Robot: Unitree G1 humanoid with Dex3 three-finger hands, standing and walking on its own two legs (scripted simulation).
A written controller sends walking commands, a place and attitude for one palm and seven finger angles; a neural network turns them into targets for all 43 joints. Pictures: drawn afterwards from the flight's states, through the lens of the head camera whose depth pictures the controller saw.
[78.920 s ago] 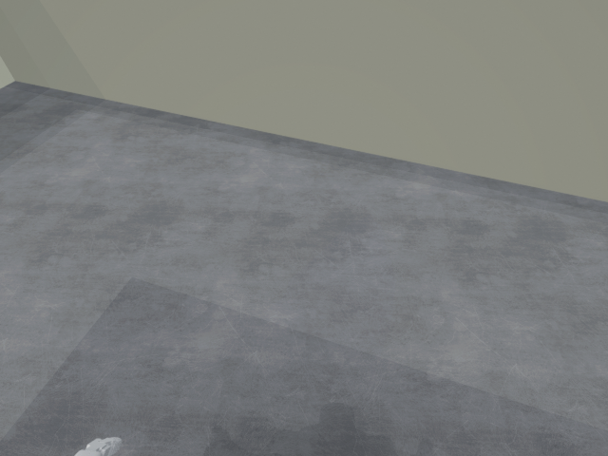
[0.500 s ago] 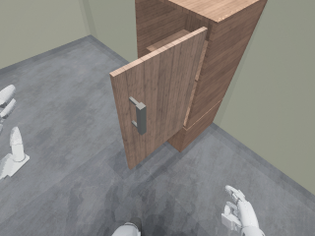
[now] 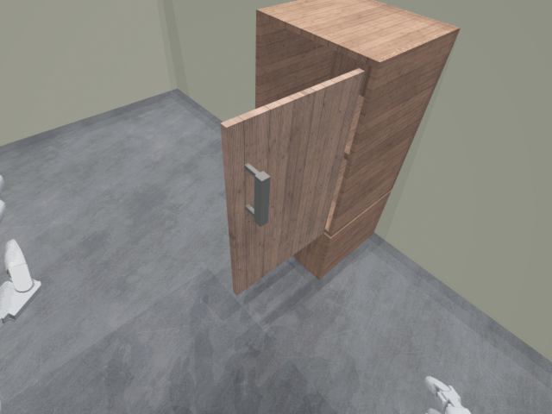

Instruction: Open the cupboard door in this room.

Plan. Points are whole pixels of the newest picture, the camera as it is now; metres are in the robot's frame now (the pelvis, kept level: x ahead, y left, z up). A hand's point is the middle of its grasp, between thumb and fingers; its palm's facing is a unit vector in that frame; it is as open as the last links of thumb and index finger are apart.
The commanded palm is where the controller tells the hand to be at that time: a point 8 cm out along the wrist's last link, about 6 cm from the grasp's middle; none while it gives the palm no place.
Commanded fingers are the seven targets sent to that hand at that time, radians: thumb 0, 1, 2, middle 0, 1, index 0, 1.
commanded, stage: stop stepping back and stand still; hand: left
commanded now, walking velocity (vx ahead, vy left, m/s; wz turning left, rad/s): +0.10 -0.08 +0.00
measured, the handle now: (255, 195) +0.54 +0.08 -0.02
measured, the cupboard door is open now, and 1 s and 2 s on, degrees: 89 89 89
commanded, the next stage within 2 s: let the arm hang, fingers relaxed in 0.38 s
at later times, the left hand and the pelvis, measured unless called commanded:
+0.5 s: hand (42, 296) +0.20 +0.27 +0.15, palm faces +0.46 -0.77 -0.44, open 7.4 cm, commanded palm none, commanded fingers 0.00 0.90 0.90 -0.20 -0.30 -0.20 -0.30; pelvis +0.00 -0.01 +0.00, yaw +1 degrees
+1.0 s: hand out of the picture -0.02 +0.18 -0.17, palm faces +0.08 -0.97 -0.24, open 7.1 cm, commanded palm none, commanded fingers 0.00 0.90 0.90 -0.20 -0.30 -0.20 -0.30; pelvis -0.01 -0.02 +0.00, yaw +3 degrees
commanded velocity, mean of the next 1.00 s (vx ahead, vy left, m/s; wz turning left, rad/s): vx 0.04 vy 0.01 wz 0.00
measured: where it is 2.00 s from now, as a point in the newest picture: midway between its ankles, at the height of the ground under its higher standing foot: outside the picture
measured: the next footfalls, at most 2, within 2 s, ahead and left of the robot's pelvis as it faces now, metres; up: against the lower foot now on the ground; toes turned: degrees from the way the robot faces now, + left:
none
